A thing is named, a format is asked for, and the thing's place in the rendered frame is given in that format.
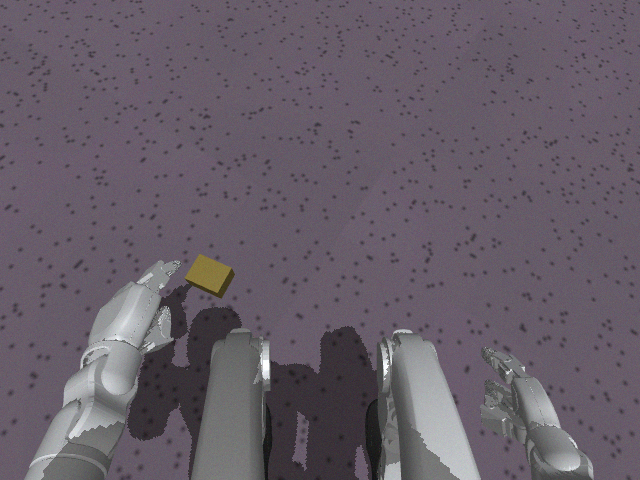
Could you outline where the right robot foot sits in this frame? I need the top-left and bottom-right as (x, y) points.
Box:
(365, 399), (382, 480)

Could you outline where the right robot arm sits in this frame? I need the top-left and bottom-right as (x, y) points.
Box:
(525, 426), (594, 480)

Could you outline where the right robot hand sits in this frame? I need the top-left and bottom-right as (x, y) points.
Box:
(480, 347), (561, 447)

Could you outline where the left robot arm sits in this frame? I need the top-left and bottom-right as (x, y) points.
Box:
(24, 340), (142, 480)

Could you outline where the small box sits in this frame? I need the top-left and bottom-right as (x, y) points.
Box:
(185, 254), (235, 299)

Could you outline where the left robot hand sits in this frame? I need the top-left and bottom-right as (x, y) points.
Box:
(88, 260), (181, 355)

